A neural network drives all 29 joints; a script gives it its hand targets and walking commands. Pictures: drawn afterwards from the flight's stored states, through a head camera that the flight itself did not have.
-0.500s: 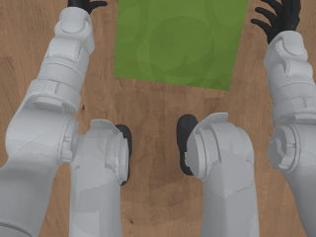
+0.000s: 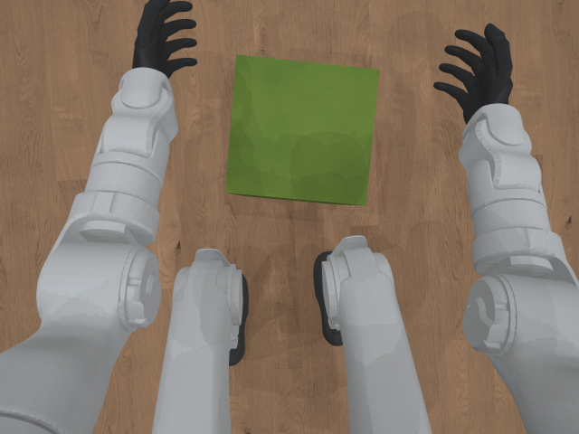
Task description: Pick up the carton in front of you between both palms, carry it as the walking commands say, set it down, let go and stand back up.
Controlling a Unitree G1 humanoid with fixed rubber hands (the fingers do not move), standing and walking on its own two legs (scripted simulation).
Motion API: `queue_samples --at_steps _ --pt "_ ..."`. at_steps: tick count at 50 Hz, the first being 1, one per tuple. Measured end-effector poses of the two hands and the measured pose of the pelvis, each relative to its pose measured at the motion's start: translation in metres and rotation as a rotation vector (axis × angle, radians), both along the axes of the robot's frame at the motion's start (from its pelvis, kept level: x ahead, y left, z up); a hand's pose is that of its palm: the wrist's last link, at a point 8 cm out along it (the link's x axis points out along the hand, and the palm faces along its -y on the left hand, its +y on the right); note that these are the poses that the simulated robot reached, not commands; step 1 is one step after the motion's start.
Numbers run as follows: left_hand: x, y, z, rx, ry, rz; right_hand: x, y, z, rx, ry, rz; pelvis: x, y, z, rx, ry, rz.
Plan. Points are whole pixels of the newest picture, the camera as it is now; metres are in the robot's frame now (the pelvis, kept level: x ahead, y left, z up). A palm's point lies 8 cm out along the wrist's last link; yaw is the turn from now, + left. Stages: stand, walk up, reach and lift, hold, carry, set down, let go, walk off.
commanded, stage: set down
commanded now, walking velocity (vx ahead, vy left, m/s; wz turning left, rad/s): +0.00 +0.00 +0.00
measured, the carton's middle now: (297, 145) +0.47 -0.05 -0.34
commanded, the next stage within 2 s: let go in 0.52 s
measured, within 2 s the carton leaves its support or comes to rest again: neither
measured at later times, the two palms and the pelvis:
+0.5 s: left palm out of the picture +0.53 +0.13 +0.04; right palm out of the picture +0.47 -0.27 +0.04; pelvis +0.03 +0.00 +0.14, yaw -1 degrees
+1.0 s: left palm out of the picture +0.41 +0.17 +0.15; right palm out of the picture +0.37 -0.27 +0.16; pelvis +0.09 -0.02 +0.26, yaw -1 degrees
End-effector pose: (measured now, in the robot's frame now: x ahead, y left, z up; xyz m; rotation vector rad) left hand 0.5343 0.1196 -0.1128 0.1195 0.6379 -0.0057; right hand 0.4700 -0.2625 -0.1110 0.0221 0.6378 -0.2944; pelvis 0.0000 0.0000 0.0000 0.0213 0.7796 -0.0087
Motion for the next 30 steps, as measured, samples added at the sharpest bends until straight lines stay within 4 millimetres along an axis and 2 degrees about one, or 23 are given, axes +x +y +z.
queue_samples --at_steps 7,23,30 --pt "-0.001 0.002 0.036 -0.001 -0.011 -0.011 -0.001 -0.005 0.041 -0.009 -0.004 0.007 0.006 0.001 0.034 -0.006 0.022 0.003" --pt "-0.002 0.005 0.140 0.002 -0.004 -0.020 -0.004 -0.009 0.142 0.001 -0.007 0.016 0.024 0.002 0.127 -0.006 0.014 -0.005" --pt "-0.007 0.007 0.174 0.014 0.009 -0.020 -0.006 -0.009 0.177 -0.008 0.006 0.038 0.033 -0.001 0.164 -0.005 -0.009 -0.006"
